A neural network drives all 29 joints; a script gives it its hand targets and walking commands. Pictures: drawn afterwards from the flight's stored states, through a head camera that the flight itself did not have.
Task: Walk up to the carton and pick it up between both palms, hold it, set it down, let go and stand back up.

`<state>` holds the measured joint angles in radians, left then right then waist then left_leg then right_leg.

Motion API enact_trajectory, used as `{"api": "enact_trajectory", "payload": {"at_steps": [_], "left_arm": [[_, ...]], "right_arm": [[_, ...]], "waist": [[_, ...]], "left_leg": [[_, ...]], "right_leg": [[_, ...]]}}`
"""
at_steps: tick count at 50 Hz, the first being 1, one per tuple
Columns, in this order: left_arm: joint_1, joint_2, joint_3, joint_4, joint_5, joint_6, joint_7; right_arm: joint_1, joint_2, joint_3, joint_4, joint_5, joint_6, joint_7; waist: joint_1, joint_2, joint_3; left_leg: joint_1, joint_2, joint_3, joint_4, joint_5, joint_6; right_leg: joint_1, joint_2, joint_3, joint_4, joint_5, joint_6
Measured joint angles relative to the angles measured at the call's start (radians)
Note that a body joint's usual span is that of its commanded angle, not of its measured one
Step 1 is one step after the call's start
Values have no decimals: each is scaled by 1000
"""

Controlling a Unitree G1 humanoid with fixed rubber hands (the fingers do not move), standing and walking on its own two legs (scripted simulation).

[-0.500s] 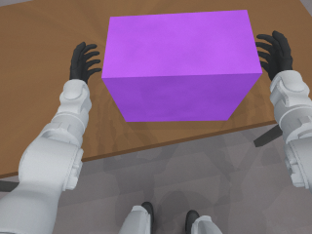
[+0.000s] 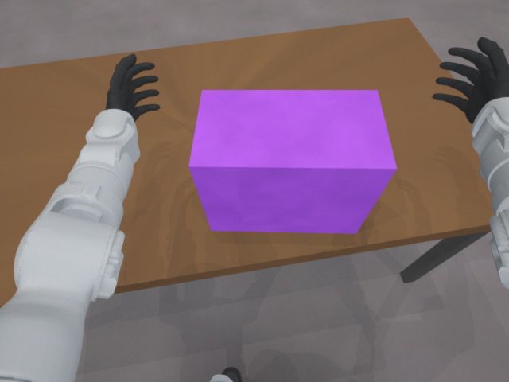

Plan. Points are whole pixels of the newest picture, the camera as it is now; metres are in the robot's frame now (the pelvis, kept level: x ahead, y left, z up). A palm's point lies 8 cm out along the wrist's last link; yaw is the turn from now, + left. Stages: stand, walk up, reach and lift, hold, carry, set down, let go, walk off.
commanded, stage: set down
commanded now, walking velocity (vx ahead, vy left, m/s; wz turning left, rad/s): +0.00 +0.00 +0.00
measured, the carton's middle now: (285, 167) +0.50 +0.02 -0.03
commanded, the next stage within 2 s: none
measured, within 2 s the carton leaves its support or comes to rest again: neither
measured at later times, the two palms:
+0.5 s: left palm (121, 143) +0.43 +0.27 +0.11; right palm (470, 141) +0.47 -0.23 +0.11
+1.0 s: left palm (125, 186) +0.38 +0.26 +0.07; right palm (470, 195) +0.41 -0.24 +0.06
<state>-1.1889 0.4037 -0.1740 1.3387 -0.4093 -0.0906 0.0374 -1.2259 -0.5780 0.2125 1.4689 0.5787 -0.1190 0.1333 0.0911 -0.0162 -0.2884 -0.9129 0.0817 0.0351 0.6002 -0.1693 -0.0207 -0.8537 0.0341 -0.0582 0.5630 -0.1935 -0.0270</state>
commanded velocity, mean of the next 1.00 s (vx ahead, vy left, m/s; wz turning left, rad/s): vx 0.00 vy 0.00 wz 0.00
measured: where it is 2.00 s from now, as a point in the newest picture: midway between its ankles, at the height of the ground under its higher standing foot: outside the picture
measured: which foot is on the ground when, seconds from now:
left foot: down 0.00-1.00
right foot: down 0.00-1.00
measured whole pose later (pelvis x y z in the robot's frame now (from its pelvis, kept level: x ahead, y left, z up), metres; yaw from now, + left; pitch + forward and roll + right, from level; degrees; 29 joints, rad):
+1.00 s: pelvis +0.01 -0.01 +0.02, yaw +2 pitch +14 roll -1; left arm -0.60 0.32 0.02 0.95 -0.25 -0.18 0.00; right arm -0.62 -0.46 0.17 1.09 0.52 -0.24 0.09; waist 0.05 0.00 -0.15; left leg -0.58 0.06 0.01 0.50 -0.17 -0.03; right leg -0.52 0.03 -0.06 0.48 -0.21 -0.03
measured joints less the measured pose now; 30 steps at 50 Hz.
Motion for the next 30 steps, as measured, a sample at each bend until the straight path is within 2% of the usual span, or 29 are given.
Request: {"api": "enact_trajectory", "payload": {"at_steps": [10, 19, 30], "left_arm": [[26, 18, 45, -91, 31, 72, -9], [169, -5, 94, -148, 82, 36, -20], [375, -38, 143, -321, 118, 9, -22]], "right_arm": [[27, -1, 8, -81, 9, 54, -12], [180, 47, -14, -165, -21, 26, -36], [385, 85, -62, -301, -61, -29, -48]], "waist": [[-5, 2, 29], [-12, 8, 54], [-26, 25, 82]], "left_leg": [[67, 0, -7, -57, 25, -5], [154, -6, -15, -99, 34, -8], [212, -9, -25, -96, 23, -12]], "right_leg": [[69, 6, -2, -60, 26, -4], [158, 4, -5, -99, 30, -6], [220, 5, -9, -98, 17, -8]]}}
